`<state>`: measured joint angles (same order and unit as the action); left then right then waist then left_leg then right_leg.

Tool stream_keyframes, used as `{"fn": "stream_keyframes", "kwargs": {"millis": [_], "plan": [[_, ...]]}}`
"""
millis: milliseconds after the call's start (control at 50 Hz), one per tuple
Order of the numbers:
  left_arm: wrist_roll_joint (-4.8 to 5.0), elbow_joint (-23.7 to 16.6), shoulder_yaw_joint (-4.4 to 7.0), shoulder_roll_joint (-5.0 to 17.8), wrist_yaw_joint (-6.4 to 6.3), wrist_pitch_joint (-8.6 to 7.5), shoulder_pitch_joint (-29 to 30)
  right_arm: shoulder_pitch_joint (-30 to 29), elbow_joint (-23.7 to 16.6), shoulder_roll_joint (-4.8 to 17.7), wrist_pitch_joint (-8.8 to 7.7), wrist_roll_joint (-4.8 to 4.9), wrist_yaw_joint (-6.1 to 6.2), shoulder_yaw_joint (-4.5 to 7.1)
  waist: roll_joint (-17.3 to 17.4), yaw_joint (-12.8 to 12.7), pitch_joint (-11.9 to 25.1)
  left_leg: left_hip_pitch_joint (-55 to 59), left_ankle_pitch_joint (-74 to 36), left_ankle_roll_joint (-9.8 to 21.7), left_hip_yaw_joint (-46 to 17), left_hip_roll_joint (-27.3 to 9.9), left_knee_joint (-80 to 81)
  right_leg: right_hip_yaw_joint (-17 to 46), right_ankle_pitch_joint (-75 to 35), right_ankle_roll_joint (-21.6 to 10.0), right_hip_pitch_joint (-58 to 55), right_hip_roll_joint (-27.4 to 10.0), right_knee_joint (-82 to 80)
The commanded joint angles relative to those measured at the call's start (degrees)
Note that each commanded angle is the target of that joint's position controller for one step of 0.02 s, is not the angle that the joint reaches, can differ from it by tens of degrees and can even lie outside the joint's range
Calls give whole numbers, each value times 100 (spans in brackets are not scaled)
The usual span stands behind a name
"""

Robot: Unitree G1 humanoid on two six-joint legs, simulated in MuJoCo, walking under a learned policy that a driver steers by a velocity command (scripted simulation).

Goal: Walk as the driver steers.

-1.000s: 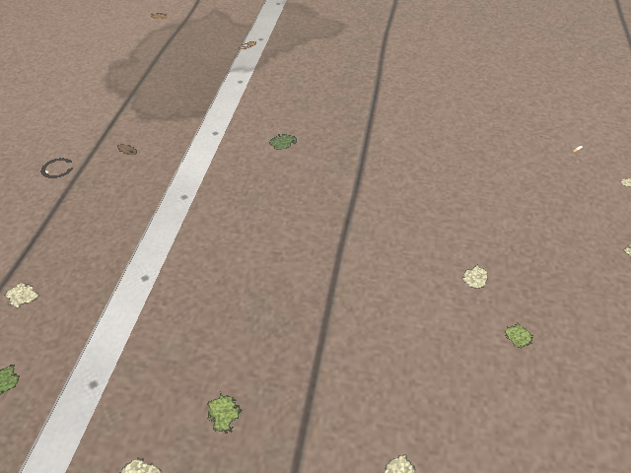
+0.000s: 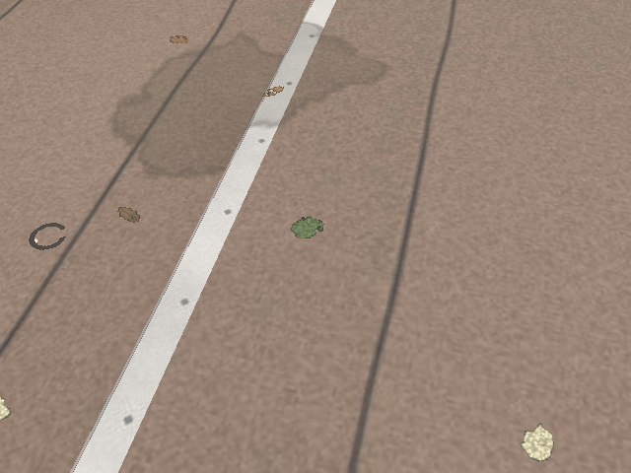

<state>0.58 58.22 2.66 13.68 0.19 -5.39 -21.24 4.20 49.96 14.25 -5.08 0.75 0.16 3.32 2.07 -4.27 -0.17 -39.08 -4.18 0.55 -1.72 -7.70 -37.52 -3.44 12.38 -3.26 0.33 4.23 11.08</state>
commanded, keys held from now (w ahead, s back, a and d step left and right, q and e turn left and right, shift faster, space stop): w+e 0.70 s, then no key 0.30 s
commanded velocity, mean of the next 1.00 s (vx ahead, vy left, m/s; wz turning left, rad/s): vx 0.43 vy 0.00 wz -0.38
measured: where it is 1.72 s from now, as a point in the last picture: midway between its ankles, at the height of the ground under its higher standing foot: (389, 430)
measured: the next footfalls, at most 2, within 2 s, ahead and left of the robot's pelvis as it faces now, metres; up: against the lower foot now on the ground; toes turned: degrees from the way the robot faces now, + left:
left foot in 0.14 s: +0.28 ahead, +0.15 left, +0.00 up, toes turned +0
right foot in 0.68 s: +0.52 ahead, -0.16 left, +0.00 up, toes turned -25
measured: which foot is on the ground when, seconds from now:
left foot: up 0.00-0.12, down 0.14-0.70, up 0.72-1.00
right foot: down 0.00-0.16, up 0.18-0.66, down 0.68-1.00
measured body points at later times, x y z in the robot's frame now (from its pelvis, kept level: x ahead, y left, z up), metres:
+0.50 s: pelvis +0.28 +0.04 +0.00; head +0.30 +0.04 +0.45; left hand +0.48 +0.27 -0.11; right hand +0.24 -0.23 -0.14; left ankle +0.24 +0.15 -0.74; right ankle +0.40 -0.15 -0.68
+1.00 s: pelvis +0.51 -0.08 +0.00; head +0.54 -0.11 +0.45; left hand +0.71 +0.13 -0.11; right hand +0.54 -0.39 -0.12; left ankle +0.70 +0.03 -0.68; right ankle +0.47 -0.14 -0.74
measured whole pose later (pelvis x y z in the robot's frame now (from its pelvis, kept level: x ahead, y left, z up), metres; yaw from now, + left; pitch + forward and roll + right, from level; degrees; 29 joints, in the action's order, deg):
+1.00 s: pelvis +0.51 -0.08 +0.00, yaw -26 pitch +2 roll +0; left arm -0.2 47.9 3.9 13.7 0.0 -2.7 -12.4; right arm 5.0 47.5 16.2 -3.7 -0.1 1.4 4.2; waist 2.8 -1.5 -3.2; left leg -37.2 6.6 -2.4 -2.1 -6.2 -47.0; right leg 0.1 10.0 -5.3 10.9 5.2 19.2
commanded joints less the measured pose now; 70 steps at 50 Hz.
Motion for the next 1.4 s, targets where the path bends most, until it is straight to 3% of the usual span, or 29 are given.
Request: {"fn": "stream_keyframes", "kwargs": {"millis": [20,80,120,140,160,180,200,240,280,360,480,580,620,660,680,700,720,740,760,800,940,1060,1120,1160,1180,1200,1240,1300,1400], "plan": [[61,-134,181,912,-47,8,-296,-777,-513,242,-92,40,-107,-13,-414,-58,-528,163,-66,20,149,211,535,789,-1160,-851,262,-1642,-294],[81,-111,233,1006,-81,114,-332,-741,-640,450,-172,56,-192,42,-540,151,-445,470,557,162,64,350,931,1091,-1549,-736,-207,-1897,196],[66,-208,241,1046,-80,165,-83,198,-415,770,-225,45,-175,207,-622,722,117,1907,779,345,276,630,1138,981,-2872,-555,-84,-1669,1234],[3,-317,158,837,-70,160,-16,1272,-153,1127,-241,-13,-123,352,-504,1163,920,3576,630,597,-5,289,859,749,-2667,-362,650,-1320,2566],[-52,-479,-11,215,-44,86,-503,2132,-19,1743,-213,-151,-72,503,648,1140,1981,5990,936,1274,-2054,-1251,876,293,-587,43,2736,-507,4827],[97,-404,-60,117,-25,-21,-736,2309,63,1469,-174,-129,-100,425,1487,1102,2634,6510,1681,1710,-3934,-1863,1773,883,2101,131,3761,-140,6035],[256,-468,120,769,-37,-67,-294,1888,-20,995,-175,-95,-91,284,903,1091,1742,5809,1986,1389,-3239,-1624,1909,1164,1868,61,4243,-501,6518],[212,-610,170,744,-97,-30,312,1003,-139,571,-182,-93,-88,150,270,793,605,4117,1440,1026,-1707,-1196,2276,919,920,31,4081,-1007,6167],[157,-589,226,515,-102,142,173,647,-101,384,-211,-152,-100,111,438,460,186,3190,1189,865,-826,-862,2695,938,445,27,3504,-1251,5727],[120,-811,259,320,-91,348,402,742,44,576,-257,-182,-17,202,193,323,-125,2949,416,984,58,-828,3016,959,-234,95,3818,-1301,5282],[47,-1247,199,220,114,291,1506,1039,126,834,-164,-134,138,284,26,607,-425,3331,218,853,994,-745,3130,507,-1537,131,3935,-1175,3435],[70,-1688,167,261,295,292,2224,1431,230,1002,15,-6,155,366,30,773,-605,4324,-461,740,1325,-1017,2653,105,-923,-99,4120,-1016,2741],[82,-1774,246,434,338,306,2065,1309,165,1170,92,29,161,414,215,552,-343,4490,-2202,624,1495,-1027,2004,-227,-344,-299,3520,-688,2686],[120,-1578,467,824,320,317,972,1110,84,1303,183,78,171,434,288,-129,316,4278,-3571,428,1687,-838,351,-519,-176,-599,1955,-162,2416],[121,-1321,688,1244,225,338,20,1115,26,1238,178,49,179,394,39,-567,828,3325,-2714,168,1741,-604,-1120,-163,-461,-837,313,-107,2111],[138,-1235,836,1939,120,358,-271,1469,-242,494,79,-198,135,181,-1435,-166,1215,935,1931,-187,1594,190,-3248,2484,-307,-1594,-1567,-1573,1926],[24,-1474,728,1896,148,264,-231,1422,-416,438,-186,-41,59,84,-1382,-37,2149,-186,4073,-264,157,971,-4383,5159,-37,-2352,-2342,-2510,802],[-62,-1459,574,1413,186,195,-95,736,-512,819,-320,220,10,182,-713,-257,1654,-651,3637,-150,-234,668,-4512,4352,-1140,-1954,-2030,-2416,630],[-48,-1460,496,1158,185,147,263,727,-461,787,-350,225,21,166,-557,-31,1078,-554,3168,-77,-154,397,-4128,3270,-2295,-1725,-1204,-2236,827],[-23,-1618,364,728,152,142,1043,844,-273,882,-225,-29,122,259,-265,397,560,261,2704,-125,-111,-7,-3391,1968,-3455,-1341,379,-1773,841],[-67,-1413,329,854,-40,152,1054,669,-367,487,137,-118,169,167,-560,578,567,786,1214,-322,57,151,-1423,782,-4595,-1024,1034,-1274,608],[-115,-1152,238,801,-103,285,897,54,-460,540,96,-76,19,124,-721,255,488,1239,477,-242,76,396,199,887,-3755,-844,626,-1392,822],[-50,-1062,177,716,-112,326,1032,270,-395,623,33,-148,-35,155,-690,489,428,1721,468,23,139,517,1027,1090,-3383,-656,546,-1390,1410],[-172,-1025,141,605,-113,272,597,546,-322,1077,-15,-276,4,237,-70,335,797,3105,-2962,395,-459,-99,1129,892,-2010,-162,997,-726,2082],[-181,-833,95,380,-127,260,-107,527,-269,947,32,-308,27,180,611,38,1217,3945,-3639,1091,-973,-699,804,797,-375,144,1615,-458,2418],[-146,-773,95,480,-144,303,106,565,-243,517,113,-237,20,87,770,276,1324,3897,-3188,1406,-1285,-896,940,720,751,306,1690,-405,2630],[-45,-809,113,495,-165,500,464,309,-188,423,237,-172,4,19,788,202,1075,3397,-1506,1281,-1456,-831,1274,706,1152,353,1654,-490,2398],[-95,-676,140,691,-166,743,583,-175,-299,599,279,-110,-59,74,262,209,452,2409,332,519,-609,-58,1221,806,225,83,1172,-629,1379],[-90,-449,124,584,-149,570,686,0,-47,515,258,-97,40,92,-154,371,492,3077,-500,457,-187,268,842,829,-504,22,1383,-687,1370]]}}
